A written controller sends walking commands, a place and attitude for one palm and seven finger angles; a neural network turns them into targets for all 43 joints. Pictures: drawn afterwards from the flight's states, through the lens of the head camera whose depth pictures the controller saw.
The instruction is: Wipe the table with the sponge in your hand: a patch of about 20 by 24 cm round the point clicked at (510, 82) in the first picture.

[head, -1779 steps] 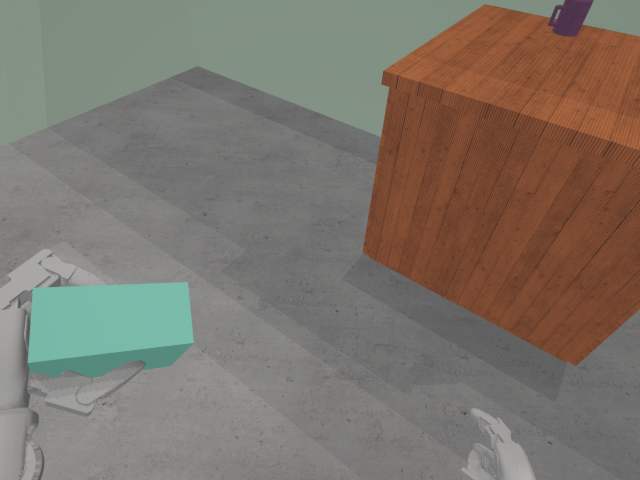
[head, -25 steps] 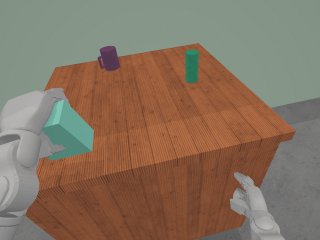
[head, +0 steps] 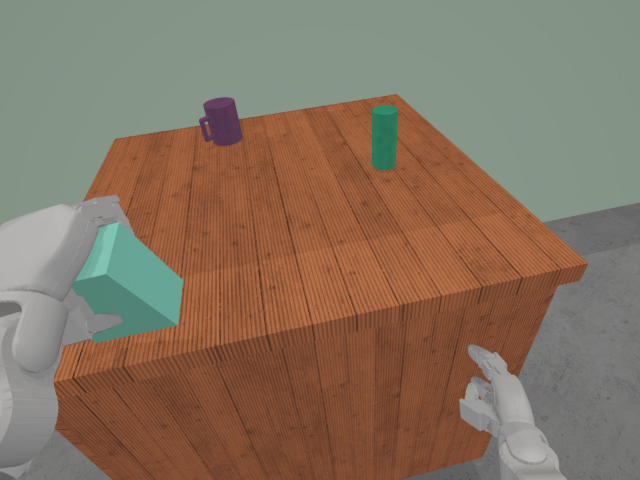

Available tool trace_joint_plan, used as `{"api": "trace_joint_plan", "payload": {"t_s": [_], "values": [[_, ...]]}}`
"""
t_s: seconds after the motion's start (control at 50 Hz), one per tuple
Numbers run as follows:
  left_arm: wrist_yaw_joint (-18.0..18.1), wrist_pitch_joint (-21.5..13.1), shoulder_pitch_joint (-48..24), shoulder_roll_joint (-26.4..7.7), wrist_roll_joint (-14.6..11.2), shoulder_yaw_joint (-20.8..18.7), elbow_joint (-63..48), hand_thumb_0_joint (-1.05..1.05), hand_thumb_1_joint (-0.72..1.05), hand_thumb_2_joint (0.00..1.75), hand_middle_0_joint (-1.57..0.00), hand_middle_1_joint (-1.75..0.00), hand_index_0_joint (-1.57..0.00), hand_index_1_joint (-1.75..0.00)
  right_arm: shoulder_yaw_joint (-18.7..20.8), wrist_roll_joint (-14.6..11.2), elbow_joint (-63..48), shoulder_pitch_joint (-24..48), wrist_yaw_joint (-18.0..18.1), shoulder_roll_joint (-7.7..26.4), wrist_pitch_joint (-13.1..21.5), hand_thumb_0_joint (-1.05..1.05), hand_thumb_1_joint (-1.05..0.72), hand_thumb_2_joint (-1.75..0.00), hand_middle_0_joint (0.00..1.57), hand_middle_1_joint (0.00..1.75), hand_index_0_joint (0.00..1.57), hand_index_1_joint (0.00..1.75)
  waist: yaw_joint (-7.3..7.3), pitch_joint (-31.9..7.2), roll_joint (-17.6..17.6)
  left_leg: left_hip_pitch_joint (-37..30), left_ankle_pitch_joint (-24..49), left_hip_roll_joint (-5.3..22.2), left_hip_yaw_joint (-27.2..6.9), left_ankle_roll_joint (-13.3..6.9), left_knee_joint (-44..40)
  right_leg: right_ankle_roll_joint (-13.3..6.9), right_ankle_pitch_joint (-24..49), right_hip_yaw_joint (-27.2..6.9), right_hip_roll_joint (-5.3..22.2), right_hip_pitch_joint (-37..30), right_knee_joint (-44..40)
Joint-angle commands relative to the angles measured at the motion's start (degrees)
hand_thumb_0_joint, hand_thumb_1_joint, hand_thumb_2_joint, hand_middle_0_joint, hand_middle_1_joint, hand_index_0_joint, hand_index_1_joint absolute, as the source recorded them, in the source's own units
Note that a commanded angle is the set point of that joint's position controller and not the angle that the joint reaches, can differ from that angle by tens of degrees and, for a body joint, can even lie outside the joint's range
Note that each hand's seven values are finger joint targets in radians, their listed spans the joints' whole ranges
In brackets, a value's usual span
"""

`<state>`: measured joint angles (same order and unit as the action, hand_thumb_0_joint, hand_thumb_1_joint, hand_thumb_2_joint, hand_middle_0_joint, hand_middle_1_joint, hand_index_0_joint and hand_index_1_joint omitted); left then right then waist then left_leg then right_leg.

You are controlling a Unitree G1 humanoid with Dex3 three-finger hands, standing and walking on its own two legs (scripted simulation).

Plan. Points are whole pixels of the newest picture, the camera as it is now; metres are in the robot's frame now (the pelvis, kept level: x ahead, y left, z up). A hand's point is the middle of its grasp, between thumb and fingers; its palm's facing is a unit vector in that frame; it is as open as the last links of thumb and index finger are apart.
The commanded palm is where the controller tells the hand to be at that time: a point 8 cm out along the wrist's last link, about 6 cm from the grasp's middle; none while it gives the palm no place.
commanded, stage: bring the sponge back beside the body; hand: left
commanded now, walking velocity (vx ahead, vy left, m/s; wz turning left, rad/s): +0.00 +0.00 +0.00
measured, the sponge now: (119, 296) +0.21 +0.28 +0.18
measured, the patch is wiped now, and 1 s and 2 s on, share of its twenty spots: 1.00 1.00 1.00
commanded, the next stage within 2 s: step back with the hand held close in 0.42 s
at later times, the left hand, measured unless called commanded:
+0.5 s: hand (81, 279) +0.19 +0.28 +0.22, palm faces +0.34 -0.13 -0.93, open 9.9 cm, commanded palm +0.14 +0.28 +0.29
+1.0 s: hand (88, 246) +0.20 +0.26 +0.26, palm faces +0.52 -0.73 -0.45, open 9.9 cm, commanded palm +0.12 +0.30 +0.27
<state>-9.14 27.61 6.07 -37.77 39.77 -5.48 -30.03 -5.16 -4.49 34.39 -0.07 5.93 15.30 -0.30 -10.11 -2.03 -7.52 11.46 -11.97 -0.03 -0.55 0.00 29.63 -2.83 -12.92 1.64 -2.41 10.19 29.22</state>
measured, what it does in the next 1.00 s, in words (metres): stands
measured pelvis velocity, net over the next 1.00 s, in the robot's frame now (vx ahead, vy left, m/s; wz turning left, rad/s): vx -0.02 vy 0.02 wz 0.04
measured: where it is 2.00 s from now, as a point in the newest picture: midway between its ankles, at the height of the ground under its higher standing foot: outside the picture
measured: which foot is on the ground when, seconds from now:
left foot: down 0.00-1.00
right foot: down 0.00-1.00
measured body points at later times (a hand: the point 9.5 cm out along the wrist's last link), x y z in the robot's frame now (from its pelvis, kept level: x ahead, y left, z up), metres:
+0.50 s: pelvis -0.01 +0.01 +0.00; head -0.06 -0.04 +0.44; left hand +0.17 +0.29 +0.27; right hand +0.28 -0.16 -0.03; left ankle +0.05 +0.12 -0.73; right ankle +0.04 -0.09 -0.73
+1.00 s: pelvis -0.02 +0.02 -0.01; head +0.01 +0.03 +0.44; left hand +0.17 +0.30 +0.29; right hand +0.10 -0.23 -0.11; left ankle +0.01 +0.12 -0.73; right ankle +0.04 -0.09 -0.73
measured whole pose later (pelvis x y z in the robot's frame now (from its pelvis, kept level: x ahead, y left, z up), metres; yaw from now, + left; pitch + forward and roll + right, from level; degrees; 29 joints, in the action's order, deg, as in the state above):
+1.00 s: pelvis -0.02 +0.02 -0.01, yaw +3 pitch +2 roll -2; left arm 8.3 -9.6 17.5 -30.6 -3.8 -33.6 -40.2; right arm -0.8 -1.9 36.2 -15.4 2.6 13.9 2.2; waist 2.9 1.7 -0.8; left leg 23.7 -16.7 -0.5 -2.7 -1.2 38.7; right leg -1.6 -11.2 4.5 -1.8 22.7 32.0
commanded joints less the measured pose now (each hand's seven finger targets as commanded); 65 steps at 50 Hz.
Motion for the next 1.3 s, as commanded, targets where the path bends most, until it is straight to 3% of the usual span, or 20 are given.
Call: {"api": "trace_joint_plan", "payload": {"t_s": [0.0, 0.16, 0.5, 0.52, 0.54, 0.56, 0.58, 0.6, 0.62, 0.68, 0.74, 0.8, 0.86, 0.9, 0.96, 1.1, 1.16, 1.2, 1.24, 1.28], "values": [[2.7, -1.3, -13.6, -14.2, 1.7, -10.6, -12.1, 0.00, 0.10, 1.30, -1.20, -1.60, -1.20, -1.60, 2.2, -0.2, -12.2, 17.4, 0.1, 4.2, 4.2, 0.00, -0.90, -0.90, 0.20, 0.30, 0.20, 0.30, 0.16, -5.8, -0.1, -2.2, -1.0, -0.8, -2.5, -0.6, -4.8, -0.8, -6.6, -8.0, 1.7, 2.0, -8.4], [3.4, -1.4, -13.5, -13.3, 1.6, -10.1, -7.9, 0.00, 0.10, 1.30, -1.20, -1.60, -1.20, -1.60, 2.2, 0.4, -11.3, 15.7, 0.6, 4.4, 4.3, 0.00, -0.90, -0.90, 0.20, 0.30, 0.20, 0.30, 0.00, -4.1, 4.1, -1.5, -1.3, -0.7, -2.1, -0.7, -4.8, -0.3, -7.2, -6.0, 2.0, 2.6, -8.7], [3.4, -1.4, -14.1, -14.8, 1.5, -11.4, -11.6, 0.00, 0.10, 1.30, -1.20, -1.60, -1.20, -1.60, 2.2, -0.1, -11.8, 17.0, 0.4, 4.4, 4.6, 0.00, -0.90, -0.90, 0.20, 0.30, 0.20, 0.30, 0.09, -6.2, 1.0, -1.8, -2.2, -0.6, -2.8, -0.5, -5.4, -0.8, -6.3, -7.6, 1.3, 1.2, -7.8], [3.0, 0.0, -13.2, -7.5, 2.8, -4.9, 3.7, 0.00, 0.10, 1.30, -1.20, -1.60, -1.20, -1.60, 1.7, 0.0, -10.1, 14.4, 1.1, 4.6, 4.1, 0.00, -0.90, -0.90, 0.20, 0.30, 0.20, 0.30, 1.85, 0.0, 5.0, 0.8, -4.5, -0.6, -1.7, -0.3, -5.5, -0.4, -8.1, -4.6, 1.3, 5.0, -8.6], [8.6, -14.6, -23.5, -0.5, -41.0, -19.2, -9.0, 0.00, 0.10, 1.30, -1.20, -1.60, -1.20, -1.60, 2.5, 0.0, -19.8, 1.0, -0.5, 3.5, 4.1, 0.00, -0.90, -0.90, 0.20, 0.30, 0.20, 0.30, 8.94, 6.2, 20.3, 2.2, -15.5, -0.5, -5.0, -2.3, 3.8, 0.8, -17.3, -10.1, 4.5, 18.7, -16.4], [10.8, -19.5, -12.4, -4.8, -39.9, -18.8, 1.5, 0.00, 0.10, 1.30, -1.20, -1.60, -1.20, -1.60, 1.1, 1.7, -14.0, -2.7, -0.6, 2.9, 4.2, 0.00, -0.90, -0.90, 0.20, 0.30, 0.20, 0.30, 8.66, 2.3, 26.0, -0.6, -13.7, -1.7, -2.2, -2.2, 12.1, -1.4, -22.4, -11.8, 7.2, 22.1, -17.7], [12.2, -23.1, -10.7, -2.6, -41.9, -19.5, -5.8, 0.00, 0.10, 1.30, -1.20, -1.60, -1.20, -1.60, 2.7, 1.8, -13.3, -5.0, -0.8, 3.7, 3.9, 0.00, -0.90, -0.90, 0.20, 0.30, 0.20, 0.30, 9.25, -0.4, 23.6, -1.1, -11.8, -2.1, -1.8, -1.9, 19.7, -3.0, -19.4, -14.7, 11.7, 22.8, -17.7], [13.5, -26.5, -11.1, -4.5, -42.4, -21.7, -12.6, 0.00, 0.10, 1.30, -1.20, -1.60, -1.20, -1.60, 2.3, 2.2, -13.1, -5.8, -1.0, 3.6, 4.0, 0.00, -0.90, -0.90, 0.20, 0.30, 0.20, 0.30, 10.14, -2.4, 17.5, -1.2, -10.6, -1.1, -1.6, -1.7, 20.2, -4.1, -15.4, -16.3, 13.7, 21.6, -16.2], [14.4, -28.9, -8.8, -2.6, -43.3, -21.3, -17.0, 0.00, 0.10, 1.30, -1.20, -1.60, -1.20, -1.60, 2.2, 2.4, -12.8, -6.0, -1.1, 3.5, 4.0, 0.00, -0.90, -0.90, 0.20, 0.30, 0.20, 0.30, 10.94, -5.6, 9.7, -0.6, -8.6, 0.6, -1.7, -1.9, 15.5, -4.0, -8.0, -12.2, 14.8, 17.3, -11.0], [17.2, -33.9, -1.7, -3.5, -44.4, -28.5, -25.1, 0.00, 0.10, 1.30, -1.20, -1.60, -1.20, -1.60, 4.1, 3.4, -13.6, -4.5, -1.3, 6.8, 4.4, 0.00, -0.90, -0.90, 0.20, 0.30, 0.20, 0.30, 9.48, -5.6, -6.0, 8.9, -2.8, 6.4, -10.7, -3.9, -2.4, -1.0, 6.9, -4.5, 7.8, 6.4, 2.7], [18.0, -37.0, 2.1, -2.5, -44.1, -31.1, -26.1, 0.00, 0.10, 1.30, -1.20, -1.60, -1.20, -1.60, 4.9, 3.9, -13.4, -5.8, -2.1, 5.7, 5.2, 0.00, -0.90, -0.90, 0.20, 0.30, 0.20, 0.30, 8.95, -7.4, -8.6, 9.5, 13.2, 8.2, -14.5, -4.1, -5.1, 1.1, 3.8, -1.5, 3.2, 4.5, 7.8], [18.1, -38.9, 3.5, -2.5, -43.7, -32.7, -22.4, 0.00, 0.10, 1.30, -1.20, -1.60, -1.20, -1.60, 5.6, 3.8, -11.0, -6.2, -2.8, 5.2, 6.4, 0.00, -0.90, -0.90, 0.20, 0.30, 0.20, 0.30, 9.19, -9.3, -2.5, 4.0, 27.4, 9.5, -15.1, -3.6, -2.1, 1.4, 3.3, -1.5, 2.7, 4.3, 2.8], [18.0, -39.6, 5.3, -1.7, -43.5, -33.0, -18.1, 0.00, 0.10, 1.30, -1.20, -1.60, -1.20, -1.60, 6.8, 3.1, -9.7, -6.5, -3.0, 5.7, 6.8, 0.00, -0.90, -0.90, 0.20, 0.30, 0.20, 0.30, 9.87, -10.0, 1.7, 8.4, 18.6, 8.9, -12.4, -2.9, 1.5, 0.8, 11.9, -3.1, 5.5, -0.6, -0.9], [18.1, -39.6, 8.7, -1.1, -44.0, -32.7, -17.3, 0.00, 0.10, 1.30, -1.20, -1.60, -1.20, -1.60, 7.4, 2.3, -9.5, -6.9, -3.1, 5.3, 6.6, 0.00, -0.90, -0.90, 0.20, 0.30, 0.20, 0.30, 10.83, -11.8, 7.7, 10.7, 9.0, 6.9, -9.7, -1.7, 5.4, -1.2, 21.0, -5.9, 11.0, -2.2, -0.1], [18.7, -40.7, 12.0, -2.8, -44.6, -34.2, -21.2, 0.00, 0.10, 1.30, -1.20, -1.60, -1.20, -1.60, 7.3, 2.3, -9.4, -7.2, -3.1, 4.8, 6.8, 0.00, -0.90, -0.90, 0.20, 0.30, 0.20, 0.30, 11.38, -11.3, 7.4, 11.7, -2.4, 5.7, -7.6, -1.6, 7.2, -1.6, 16.9, -7.5, 14.2, 3.5, 0.0], [19.5, -42.0, 6.3, -4.0, -43.4, -36.7, -26.2, 0.00, 0.10, 1.30, -1.20, -1.60, -1.20, -1.60, 7.7, 3.3, -9.5, -6.4, -2.4, 5.7, 8.8, 0.00, -0.90, -0.90, 0.20, 0.30, 0.20, 0.30, 10.19, -8.0, -3.8, 17.7, -8.9, 10.9, -14.6, -4.6, -6.8, 2.0, -2.7, -2.7, 3.9, 5.8, 9.0], [19.1, -40.8, 0.9, -1.0, -42.9, -33.6, -16.8, 0.00, 0.10, 1.30, -1.20, -1.60, -1.20, -1.60, 7.6, 2.9, -8.1, -7.7, -2.5, 5.5, 9.0, 0.00, -0.90, -0.90, 0.20, 0.30, 0.20, 0.30, 10.73, -4.7, 0.2, 20.8, -14.9, 10.9, -13.1, -4.7, -3.8, 1.9, -4.0, -3.7, 3.8, 4.8, 5.8], [18.6, -40.0, -1.8, -0.9, -43.1, -31.8, -13.6, 0.00, 0.10, 1.30, -1.20, -1.60, -1.20, -1.60, 7.7, 2.3, -8.4, -7.8, -2.5, 5.1, 8.6, 0.00, -0.90, -0.90, 0.20, 0.30, 0.20, 0.30, 11.47, -4.2, 8.2, 19.1, -21.3, 5.7, -8.5, -2.8, 6.1, -0.1, -1.1, -9.7, 9.7, 8.6, -2.5], [18.2, -39.4, -2.5, 0.3, -43.9, -28.9, -11.6, 0.00, 0.10, 1.30, -1.20, -1.60, -1.20, -1.60, 7.0, 1.7, -6.6, -7.3, -2.7, 4.2, 8.2, 0.00, -0.90, -0.90, 0.20, 0.30, 0.20, 0.30, 12.02, -3.5, 14.6, 10.1, -18.2, 2.6, -3.5, -1.0, 22.7, -3.2, -12.3, -17.2, 18.3, 21.3, -11.3], [17.8, -38.5, -2.1, 0.5, -44.2, -27.4, -13.6, 0.00, 0.10, 1.30, -1.20, -1.60, -1.20, -1.60, 5.8, 1.5, -6.4, -4.6, -3.2, 2.7, 7.7, 0.00, -0.90, -0.90, 0.20, 0.30, 0.20, 0.30, 12.08, -5.7, 16.5, 6.4, -14.1, 3.3, -1.4, -1.0, 30.4, -4.8, -6.4, -16.6, 22.1, 22.8, -11.4]]}}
